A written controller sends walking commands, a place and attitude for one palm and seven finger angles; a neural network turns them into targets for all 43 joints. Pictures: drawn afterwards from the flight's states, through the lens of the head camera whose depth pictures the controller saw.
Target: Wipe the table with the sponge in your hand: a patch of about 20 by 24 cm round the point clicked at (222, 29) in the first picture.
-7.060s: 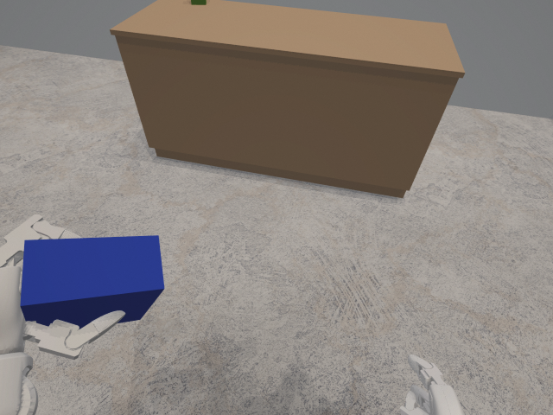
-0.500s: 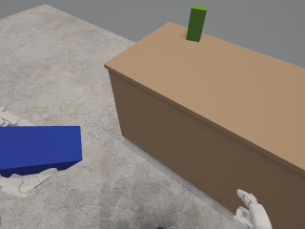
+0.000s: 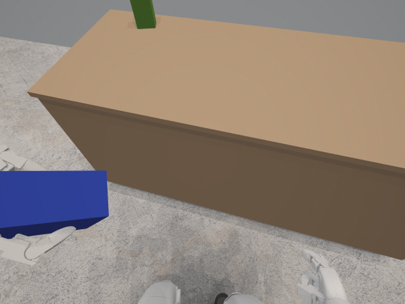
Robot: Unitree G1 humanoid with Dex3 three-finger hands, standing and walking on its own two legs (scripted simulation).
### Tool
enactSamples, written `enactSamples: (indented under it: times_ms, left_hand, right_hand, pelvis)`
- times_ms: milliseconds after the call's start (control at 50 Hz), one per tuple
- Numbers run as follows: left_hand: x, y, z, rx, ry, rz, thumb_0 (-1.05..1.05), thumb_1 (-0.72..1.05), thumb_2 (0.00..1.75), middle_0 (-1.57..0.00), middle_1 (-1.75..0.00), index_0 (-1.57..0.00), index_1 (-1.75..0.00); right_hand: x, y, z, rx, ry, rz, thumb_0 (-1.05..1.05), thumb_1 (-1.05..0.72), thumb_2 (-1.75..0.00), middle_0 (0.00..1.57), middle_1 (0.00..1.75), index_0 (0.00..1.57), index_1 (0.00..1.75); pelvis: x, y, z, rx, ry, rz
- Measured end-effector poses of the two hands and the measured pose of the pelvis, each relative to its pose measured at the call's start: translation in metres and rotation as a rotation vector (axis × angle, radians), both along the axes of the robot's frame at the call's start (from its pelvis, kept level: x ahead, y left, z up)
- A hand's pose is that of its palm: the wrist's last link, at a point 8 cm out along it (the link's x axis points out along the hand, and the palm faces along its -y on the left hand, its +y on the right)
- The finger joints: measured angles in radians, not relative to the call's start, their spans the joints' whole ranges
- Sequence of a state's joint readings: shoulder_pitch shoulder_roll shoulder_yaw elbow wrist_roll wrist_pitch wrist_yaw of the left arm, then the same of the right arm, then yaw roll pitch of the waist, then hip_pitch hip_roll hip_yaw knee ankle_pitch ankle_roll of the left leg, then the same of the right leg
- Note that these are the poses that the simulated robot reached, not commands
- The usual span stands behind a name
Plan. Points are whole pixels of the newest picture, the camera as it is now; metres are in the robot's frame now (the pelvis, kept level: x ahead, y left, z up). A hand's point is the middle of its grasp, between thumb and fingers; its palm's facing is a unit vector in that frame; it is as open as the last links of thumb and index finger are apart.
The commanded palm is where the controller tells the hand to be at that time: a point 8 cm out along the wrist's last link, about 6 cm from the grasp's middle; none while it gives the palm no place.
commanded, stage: turn to face it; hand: left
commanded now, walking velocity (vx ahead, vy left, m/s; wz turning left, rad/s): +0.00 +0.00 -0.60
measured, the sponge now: (65, 205) +0.23 +0.20 +0.15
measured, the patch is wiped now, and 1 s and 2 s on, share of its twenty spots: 0.00 0.00 0.00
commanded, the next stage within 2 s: take the last steps up to it in 1.06 s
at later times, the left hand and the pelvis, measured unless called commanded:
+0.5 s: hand (90, 217) +0.21 +0.15 +0.17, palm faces +0.20 -0.85 -0.48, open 10.1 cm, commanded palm +0.17 +0.19 +0.18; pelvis -0.06 -0.03 -0.01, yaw -17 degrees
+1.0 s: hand (164, 240) +0.19 +0.05 +0.17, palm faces -0.08 -0.88 -0.47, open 10.1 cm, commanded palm +0.16 +0.11 +0.18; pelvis -0.12 -0.05 +0.00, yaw -31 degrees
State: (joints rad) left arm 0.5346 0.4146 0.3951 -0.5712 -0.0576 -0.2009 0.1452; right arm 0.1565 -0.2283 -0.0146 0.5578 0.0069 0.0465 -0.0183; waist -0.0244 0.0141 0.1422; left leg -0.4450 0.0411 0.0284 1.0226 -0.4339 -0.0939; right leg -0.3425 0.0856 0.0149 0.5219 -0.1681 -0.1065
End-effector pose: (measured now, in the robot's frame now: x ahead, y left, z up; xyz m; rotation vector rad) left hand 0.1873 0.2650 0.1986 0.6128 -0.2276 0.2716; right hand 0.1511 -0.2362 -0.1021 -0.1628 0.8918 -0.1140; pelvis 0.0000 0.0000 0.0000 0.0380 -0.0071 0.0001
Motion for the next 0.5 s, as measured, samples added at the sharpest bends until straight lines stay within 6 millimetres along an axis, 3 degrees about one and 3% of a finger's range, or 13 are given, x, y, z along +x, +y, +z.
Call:
enactSamples:
  times_ms: [100, 180, 280, 360, 440, 500]
  left_hand:
    - [-0.002, -0.007, 0.001, -0.015, -0.016, -0.022, 0.00, -0.49, 0.99, -0.74, -1.35, -0.74, -1.35]
    - [-0.007, -0.012, -0.007, -0.074, -0.028, -0.036, 0.00, -0.49, 0.99, -0.74, -1.35, -0.74, -1.35]
    - [-0.013, -0.023, -0.012, -0.118, -0.064, -0.111, 0.00, -0.49, 0.99, -0.74, -1.35, -0.74, -1.35]
    - [-0.017, -0.031, -0.006, -0.066, -0.085, -0.157, 0.00, -0.49, 0.99, -0.74, -1.35, -0.74, -1.35]
    - [-0.014, -0.046, -0.004, -0.056, -0.066, -0.158, 0.00, -0.49, 0.99, -0.74, -1.35, -0.74, -1.35]
    - [-0.007, -0.071, -0.010, -0.044, -0.053, -0.180, 0.00, -0.49, 0.99, -0.74, -1.35, -0.74, -1.35]
  right_hand:
    - [-0.021, -0.036, 0.016, -0.064, -0.014, -0.069, 0.01, -0.90, -0.90, 0.20, 0.30, 0.20, 0.30]
    - [-0.034, -0.047, 0.028, -0.091, -0.034, -0.089, 0.01, -0.90, -0.90, 0.20, 0.30, 0.20, 0.30]
    - [-0.050, -0.043, 0.035, -0.101, -0.075, -0.093, 0.01, -0.90, -0.90, 0.20, 0.30, 0.20, 0.30]
    - [-0.067, -0.031, 0.033, -0.054, -0.127, -0.125, 0.01, -0.90, -0.90, 0.20, 0.30, 0.20, 0.30]
    - [-0.088, -0.021, 0.020, 0.033, -0.143, -0.157, 0.01, -0.90, -0.90, 0.20, 0.30, 0.20, 0.30]
    - [-0.107, -0.023, 0.003, 0.084, -0.136, -0.174, 0.01, -0.90, -0.90, 0.20, 0.30, 0.20, 0.30]
  pelvis:
    - [-0.010, -0.007, 0.003, 0.008, 0.019, -0.056]
    - [-0.021, -0.009, 0.003, 0.012, 0.031, -0.095]
    - [-0.039, -0.007, -0.001, 0.006, 0.040, -0.135]
    - [-0.052, -0.010, -0.003, 0.005, 0.011, -0.189]
    - [-0.057, -0.019, -0.003, -0.022, -0.002, -0.259]
    - [-0.064, -0.033, -0.010, -0.034, -0.012, -0.304]
